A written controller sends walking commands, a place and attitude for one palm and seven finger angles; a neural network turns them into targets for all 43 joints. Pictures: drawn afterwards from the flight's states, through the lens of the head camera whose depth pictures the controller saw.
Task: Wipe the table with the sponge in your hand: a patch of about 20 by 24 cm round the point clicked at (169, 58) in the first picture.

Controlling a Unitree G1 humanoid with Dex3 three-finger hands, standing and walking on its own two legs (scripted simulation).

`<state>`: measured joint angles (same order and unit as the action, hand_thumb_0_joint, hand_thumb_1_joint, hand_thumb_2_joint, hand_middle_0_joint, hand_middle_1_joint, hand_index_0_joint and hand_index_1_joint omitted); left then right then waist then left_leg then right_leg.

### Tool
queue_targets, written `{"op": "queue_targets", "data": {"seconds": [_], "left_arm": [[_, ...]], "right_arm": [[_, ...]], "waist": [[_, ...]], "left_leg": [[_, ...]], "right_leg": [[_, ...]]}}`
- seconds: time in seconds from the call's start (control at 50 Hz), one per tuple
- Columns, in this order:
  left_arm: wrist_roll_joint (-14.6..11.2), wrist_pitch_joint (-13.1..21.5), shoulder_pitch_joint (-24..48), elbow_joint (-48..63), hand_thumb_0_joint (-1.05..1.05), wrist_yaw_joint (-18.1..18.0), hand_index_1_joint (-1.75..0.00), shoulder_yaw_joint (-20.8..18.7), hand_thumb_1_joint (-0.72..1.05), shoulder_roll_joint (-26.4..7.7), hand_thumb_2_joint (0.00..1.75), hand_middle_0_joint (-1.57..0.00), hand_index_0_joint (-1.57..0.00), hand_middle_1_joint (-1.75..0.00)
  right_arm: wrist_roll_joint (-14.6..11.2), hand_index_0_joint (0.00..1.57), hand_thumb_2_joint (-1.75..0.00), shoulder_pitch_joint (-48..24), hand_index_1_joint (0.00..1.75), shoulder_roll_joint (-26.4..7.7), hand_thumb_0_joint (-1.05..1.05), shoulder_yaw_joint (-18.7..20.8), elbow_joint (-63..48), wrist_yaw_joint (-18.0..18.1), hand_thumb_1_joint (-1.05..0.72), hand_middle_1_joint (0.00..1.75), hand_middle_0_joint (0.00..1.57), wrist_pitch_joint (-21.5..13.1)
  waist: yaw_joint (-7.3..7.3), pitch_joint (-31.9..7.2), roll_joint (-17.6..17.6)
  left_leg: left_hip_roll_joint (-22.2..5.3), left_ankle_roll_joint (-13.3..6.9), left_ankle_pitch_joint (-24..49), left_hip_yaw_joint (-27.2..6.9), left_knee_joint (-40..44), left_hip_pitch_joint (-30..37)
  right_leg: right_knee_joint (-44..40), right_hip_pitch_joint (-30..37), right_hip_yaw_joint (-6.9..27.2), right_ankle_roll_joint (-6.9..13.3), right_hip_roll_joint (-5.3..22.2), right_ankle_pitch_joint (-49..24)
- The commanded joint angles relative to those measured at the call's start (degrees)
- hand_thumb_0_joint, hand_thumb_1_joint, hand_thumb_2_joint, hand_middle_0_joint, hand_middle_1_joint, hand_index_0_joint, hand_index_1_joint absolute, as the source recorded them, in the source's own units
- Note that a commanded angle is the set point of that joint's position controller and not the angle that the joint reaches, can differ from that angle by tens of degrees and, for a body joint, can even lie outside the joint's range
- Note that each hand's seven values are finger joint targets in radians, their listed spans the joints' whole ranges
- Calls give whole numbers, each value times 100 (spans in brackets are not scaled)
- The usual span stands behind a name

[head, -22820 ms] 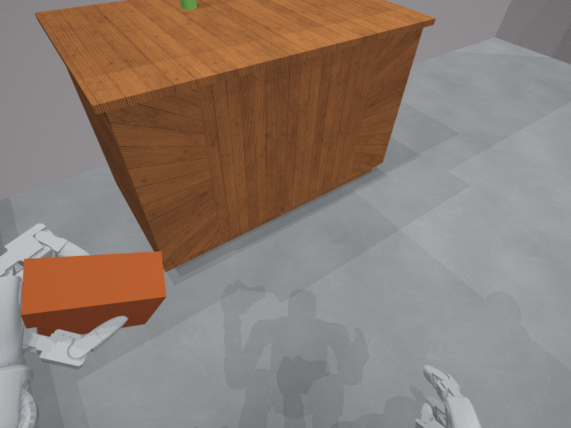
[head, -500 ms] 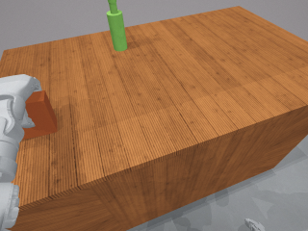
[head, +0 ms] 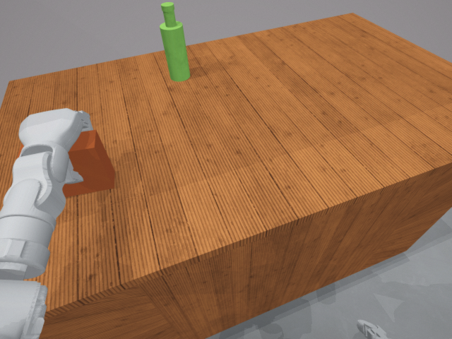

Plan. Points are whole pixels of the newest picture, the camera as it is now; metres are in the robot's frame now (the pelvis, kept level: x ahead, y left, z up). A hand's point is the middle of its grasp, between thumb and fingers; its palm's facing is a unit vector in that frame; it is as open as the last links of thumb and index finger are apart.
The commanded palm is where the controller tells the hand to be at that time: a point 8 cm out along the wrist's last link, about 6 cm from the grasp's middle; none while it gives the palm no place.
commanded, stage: slide across to the middle lane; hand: left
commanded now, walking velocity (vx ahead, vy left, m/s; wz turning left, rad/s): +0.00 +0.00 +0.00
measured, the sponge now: (75, 172) +0.38 +0.32 +0.09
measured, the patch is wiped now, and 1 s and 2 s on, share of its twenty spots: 0.45 0.55 0.65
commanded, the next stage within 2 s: wipe back along the middle lane in 0.28 s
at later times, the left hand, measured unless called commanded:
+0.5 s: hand (95, 149) +0.40 +0.27 +0.14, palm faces -0.01 -0.03 -1.00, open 9.4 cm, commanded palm +0.36 +0.27 +0.19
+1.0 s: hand (90, 171) +0.35 +0.26 +0.13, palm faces +0.01 -0.04 -1.00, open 9.4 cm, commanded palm +0.31 +0.26 +0.17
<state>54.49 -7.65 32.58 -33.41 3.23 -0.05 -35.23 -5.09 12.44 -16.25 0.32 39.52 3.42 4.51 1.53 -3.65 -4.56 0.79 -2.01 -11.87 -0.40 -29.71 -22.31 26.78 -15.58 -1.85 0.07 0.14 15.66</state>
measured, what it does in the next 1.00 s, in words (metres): stands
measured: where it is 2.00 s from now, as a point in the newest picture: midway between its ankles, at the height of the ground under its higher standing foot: outside the picture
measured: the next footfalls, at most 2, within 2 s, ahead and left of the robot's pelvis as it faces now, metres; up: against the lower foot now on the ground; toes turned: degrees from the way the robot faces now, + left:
none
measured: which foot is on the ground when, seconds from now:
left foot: down 0.00-1.00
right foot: down 0.00-1.00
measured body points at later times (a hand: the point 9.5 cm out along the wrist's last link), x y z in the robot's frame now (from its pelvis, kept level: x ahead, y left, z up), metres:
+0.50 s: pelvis +0.01 -0.02 +0.00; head +0.02 -0.04 +0.45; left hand +0.39 +0.27 +0.19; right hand +0.20 -0.24 -0.10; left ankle +0.03 +0.10 -0.74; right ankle -0.02 -0.13 -0.74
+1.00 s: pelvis +0.00 -0.03 +0.00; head -0.01 -0.06 +0.45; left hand +0.34 +0.26 +0.19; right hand +0.21 -0.26 -0.09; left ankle +0.03 +0.10 -0.74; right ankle -0.02 -0.13 -0.74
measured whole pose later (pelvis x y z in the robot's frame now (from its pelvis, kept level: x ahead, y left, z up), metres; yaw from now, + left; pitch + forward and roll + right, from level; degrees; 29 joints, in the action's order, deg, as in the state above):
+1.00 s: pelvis +0.00 -0.03 +0.00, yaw +0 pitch +1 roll +0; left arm 54.3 -21.2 23.3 -19.5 5.7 5.1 -29.6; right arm -5.0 5.7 -16.3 -1.8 37.2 3.1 4.7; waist 3.0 -4.1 -5.3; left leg -0.3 0.0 -12.3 -1.5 -29.2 -18.0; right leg 28.1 -12.0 -2.7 1.7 -1.0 17.3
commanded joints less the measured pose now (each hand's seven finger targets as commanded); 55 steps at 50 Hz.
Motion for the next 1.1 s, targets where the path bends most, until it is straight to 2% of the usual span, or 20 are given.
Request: {"op": "queue_targets", "data": {"seconds": [0.0,0.06,0.12,0.24,0.34,0.36,0.38,0.46,0.48,0.56,0.64,0.72,0.76,0.82,0.86,0.88,0.94,0.96,0.98,1.08], "left_arm": [[189,-521,2530,1100,0,-372,-160,-466,10,-1618,130,-120,-120,-160],[134,-727,2492,1234,0,-313,-160,-595,10,-1783,130,-120,-120,-160],[212,-877,2611,1257,0,-194,-160,17,10,-1127,130,-120,-120,-160],[250,-929,3038,1393,0,-32,-160,459,10,-681,130,-120,-120,-160],[203,-973,2985,1322,0,-42,-160,172,10,-923,130,-120,-120,-160],[224,-992,2897,1292,0,-71,-160,-173,10,-1306,130,-120,-120,-160],[237,-1021,2852,1216,0,-65,-160,118,10,-963,130,-120,-120,-160],[302,-1073,2103,1450,0,-94,-160,-357,10,-1348,130,-120,-120,-160],[287,-1101,1952,1454,0,-63,-160,-69,10,-991,130,-120,-120,-160],[172,-1157,1129,1927,0,33,-160,-441,10,-1260,130,-120,-120,-160],[115,-1271,658,2265,0,148,-160,-57,10,-769,130,-120,-120,-160],[83,-1397,585,2149,0,231,-160,21,10,-736,130,-120,-120,-160],[70,-1354,661,2301,0,227,-160,-122,10,-934,130,-120,-120,-160],[28,-1394,503,2068,0,269,-160,207,10,-547,130,-120,-120,-160],[53,-1368,490,2013,0,258,-160,-69,10,-891,130,-120,-120,-160],[51,-1382,468,2030,0,283,-160,260,10,-509,130,-120,-120,-160],[71,-1348,396,1952,0,278,-160,266,10,-470,130,-120,-120,-160],[69,-1330,293,2004,0,257,-160,29,10,-724,130,-120,-120,-160],[70,-1329,219,2007,0,264,-160,230,10,-471,130,-120,-120,-160],[7,-1384,-163,2128,0,233,-160,235,10,-342,130,-120,-120,-160]], "right_arm": [[2,20,-90,-717,30,-725,0,174,-820,-3,-90,30,20,-365],[8,20,-90,-930,30,-730,0,103,-882,-2,-90,30,20,-395],[1,20,-90,-960,30,-654,0,71,-919,-25,-90,30,20,-423],[-5,20,-90,-987,30,-587,0,33,-929,6,-90,30,20,-485],[30,20,-90,-999,30,-602,0,-2,-870,25,-90,30,20,-467],[40,20,-90,-1038,30,-647,0,-24,-876,34,-90,30,20,-459],[43,20,-90,-1043,30,-603,0,-34,-884,36,-90,30,20,-449],[83,20,-90,-1162,30,-648,0,-11,-949,-14,-90,30,20,-379],[84,20,-90,-1155,30,-611,0,-5,-991,-36,-90,30,20,-371],[88,20,-90,-1278,30,-666,0,20,-1085,-96,-90,30,20,-295],[47,20,-90,-1325,30,-627,0,35,-1149,-143,-90,30,20,-239],[24,20,-90,-1334,30,-656,0,19,-1102,-79,-90,30,20,-203],[14,20,-90,-1401,30,-670,0,31,-1090,-53,-90,30,20,-236],[3,20,-90,-1396,30,-625,0,5,-1092,-17,-90,30,20,-231],[-1,20,-90,-1474,30,-664,0,1,-1054,1,-90,30,20,-236],[1,20,-90,-1474,30,-609,0,-13,-1131,14,-90,30,20,-244],[-5,20,-90,-1491,30,-595,0,-20,-1118,-3,-90,30,20,-248],[2,20,-90,-1535,30,-624,0,-20,-1116,-1,-90,30,20,-254],[10,20,-90,-1537,30,-590,0,-23,-1168,0,-90,30,20,-256],[3,20,-90,-1619,30,-576,0,-35,-1216,-33,-90,30,20,-215]], "waist": [[87,-1655,-43],[163,-1819,-3],[50,-1745,-6],[-38,-1743,-16],[30,-1761,165],[106,-1737,167],[74,-1714,205],[270,-1954,142],[224,-1920,201],[314,-1906,270],[227,-1514,327],[139,-1096,530],[165,-1142,410],[126,-1008,514],[172,-979,468],[154,-1047,500],[169,-989,462],[217,-1023,418],[208,-1080,492],[253,-925,445]], "left_leg": [[14,-56,1196,-287,396,1509],[32,-32,1243,-271,446,1528],[43,-36,1312,-268,408,1670],[62,-27,1293,-319,364,1883],[116,-35,1617,-223,272,1785],[112,-24,1572,-225,323,1677],[161,-41,1613,-177,299,1633],[146,-41,1979,-102,249,1598],[170,-59,2007,-62,214,1563],[166,-90,2138,-25,151,1481],[168,-123,1953,2,127,1402],[180,-131,1408,24,170,1232],[164,-118,1244,-3,192,1285],[184,-117,1028,7,207,1228],[161,-104,908,-11,225,1209],[196,-116,891,26,215,1209],[165,-96,815,4,234,1196],[150,-91,814,-25,227,1219],[178,-100,834,17,193,1193],[142,-73,751,-7,251,1139]], "right_leg": [[-358,-40,-104,433,-223,-963],[-401,201,-73,435,-210,-1053],[-404,37,-133,416,-216,-1061],[-395,-72,-151,443,-222,-1071],[-386,214,-118,445,-183,-1594],[-406,312,-91,469,-193,-1585],[-386,369,-106,452,-184,-1684],[-307,723,-31,447,-162,-2190],[-280,748,-67,419,-153,-2291],[-211,936,-5,380,-135,-2665],[-214,656,-51,328,-142,-2508],[-323,401,-11,294,-145,-2067],[-321,394,34,321,-153,-1810],[-383,271,5,288,-141,-1590],[-391,286,81,320,-142,-1452],[-387,303,30,297,-140,-1411],[-384,235,19,296,-137,-1290],[-380,264,77,332,-151,-1275],[-357,320,43,307,-143,-1337],[-355,261,5,310,-161,-1149]]}}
